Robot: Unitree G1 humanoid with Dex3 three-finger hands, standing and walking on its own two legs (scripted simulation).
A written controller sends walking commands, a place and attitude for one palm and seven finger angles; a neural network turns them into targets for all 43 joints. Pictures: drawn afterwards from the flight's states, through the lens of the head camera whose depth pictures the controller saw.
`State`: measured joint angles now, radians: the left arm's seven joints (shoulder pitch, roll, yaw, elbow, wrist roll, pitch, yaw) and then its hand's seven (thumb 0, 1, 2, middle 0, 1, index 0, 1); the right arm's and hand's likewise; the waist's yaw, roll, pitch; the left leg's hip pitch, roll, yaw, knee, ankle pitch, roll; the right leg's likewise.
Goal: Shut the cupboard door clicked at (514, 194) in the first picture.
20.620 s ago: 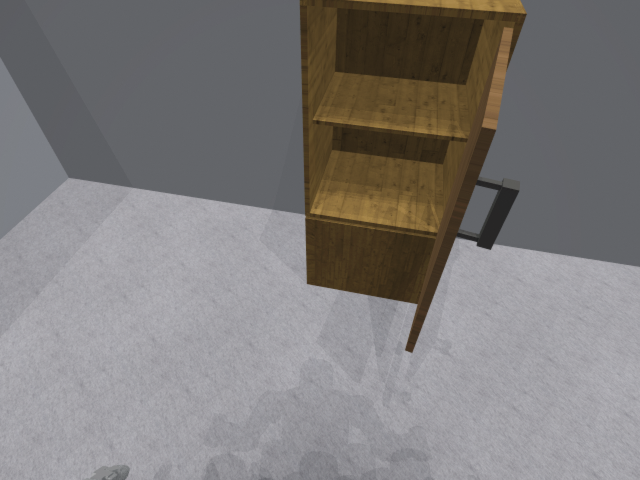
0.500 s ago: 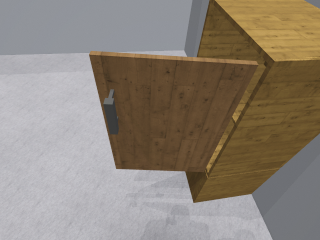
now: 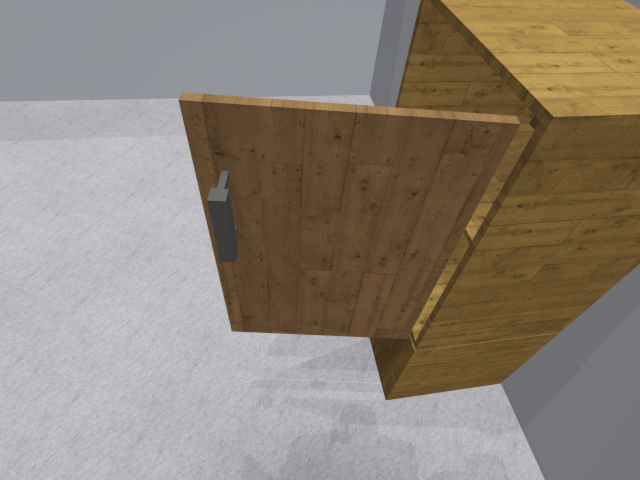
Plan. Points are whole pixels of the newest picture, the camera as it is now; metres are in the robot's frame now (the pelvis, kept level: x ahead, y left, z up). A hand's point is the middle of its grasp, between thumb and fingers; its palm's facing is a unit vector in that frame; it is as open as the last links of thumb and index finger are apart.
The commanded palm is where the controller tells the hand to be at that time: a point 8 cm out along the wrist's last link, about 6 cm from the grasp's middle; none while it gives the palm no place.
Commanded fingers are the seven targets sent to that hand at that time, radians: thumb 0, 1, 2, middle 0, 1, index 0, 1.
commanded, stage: raise the hand and make a fist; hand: left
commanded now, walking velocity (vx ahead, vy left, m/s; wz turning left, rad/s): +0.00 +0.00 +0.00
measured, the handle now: (226, 217) +0.45 +0.16 +0.05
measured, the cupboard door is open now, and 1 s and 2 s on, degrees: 80 80 80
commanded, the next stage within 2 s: bring the fist close to the handle in 1.84 s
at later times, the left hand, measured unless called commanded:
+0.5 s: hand (169, 475) +0.14 +0.17 -0.02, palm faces +0.19 -0.98 -0.08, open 5.4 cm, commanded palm +0.13 +0.21 -0.02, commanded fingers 0.00 0.90 0.90 -0.73 -0.88 -0.73 -0.88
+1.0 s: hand (192, 408) +0.20 +0.16 -0.01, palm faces -0.03 -1.00 -0.02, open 3.3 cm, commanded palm +0.17 +0.23 +0.02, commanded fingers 0.00 0.90 0.90 -1.19 -1.38 -1.19 -1.38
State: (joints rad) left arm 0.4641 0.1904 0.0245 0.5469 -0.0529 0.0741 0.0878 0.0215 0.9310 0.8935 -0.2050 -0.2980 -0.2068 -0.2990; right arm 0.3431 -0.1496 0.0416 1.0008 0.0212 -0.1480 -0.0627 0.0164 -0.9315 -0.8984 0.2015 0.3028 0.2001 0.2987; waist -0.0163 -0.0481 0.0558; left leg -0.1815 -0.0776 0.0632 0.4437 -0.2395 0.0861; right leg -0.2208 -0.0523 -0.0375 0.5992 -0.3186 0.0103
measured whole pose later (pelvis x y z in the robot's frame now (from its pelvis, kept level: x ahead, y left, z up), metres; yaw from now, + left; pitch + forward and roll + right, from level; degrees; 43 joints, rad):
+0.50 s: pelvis -0.02 -0.04 -0.09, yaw +4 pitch +12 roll -2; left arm 0.58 0.25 0.14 -0.11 -0.29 -0.57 -0.20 0.02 0.90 0.90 -0.56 -0.69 -0.56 -0.69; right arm 0.16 -0.28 -0.01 0.49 0.01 -0.29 -0.02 0.01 -0.91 -0.90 0.20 0.30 0.20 0.30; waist 0.05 0.00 -0.13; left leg -0.86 -0.04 -0.04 1.18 -0.53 0.03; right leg -0.84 0.03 -0.16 1.12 -0.50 -0.09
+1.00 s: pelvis +0.01 -0.02 -0.06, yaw +2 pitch +13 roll -2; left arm 0.48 0.24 0.13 -0.13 -0.30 -0.34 -0.30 0.01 0.90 0.90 -1.01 -1.18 -1.01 -1.19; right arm 0.27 -0.27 -0.02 0.52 0.04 -0.21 -0.06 0.01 -0.91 -0.90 0.20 0.30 0.20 0.30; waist 0.01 0.03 -0.11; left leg -0.74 -0.04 0.01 1.03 -0.51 0.06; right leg -0.74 0.03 -0.09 0.99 -0.47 -0.05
